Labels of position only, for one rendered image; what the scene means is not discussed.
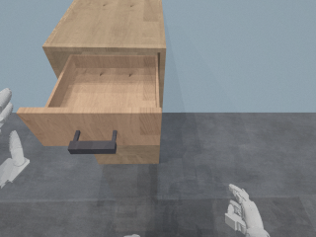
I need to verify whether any left robot hand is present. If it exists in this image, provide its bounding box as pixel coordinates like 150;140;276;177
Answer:
0;88;30;191

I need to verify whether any handle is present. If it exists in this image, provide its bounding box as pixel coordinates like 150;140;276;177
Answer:
67;129;118;154

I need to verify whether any robot right forearm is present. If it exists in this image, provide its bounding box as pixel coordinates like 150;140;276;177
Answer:
245;227;270;237

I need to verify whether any right robot hand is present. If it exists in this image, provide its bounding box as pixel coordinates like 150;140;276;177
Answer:
225;184;264;235

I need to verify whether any drawer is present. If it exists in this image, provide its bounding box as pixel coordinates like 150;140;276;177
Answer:
16;54;162;146

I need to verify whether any cabinet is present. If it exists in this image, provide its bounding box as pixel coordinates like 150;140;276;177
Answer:
42;0;167;165

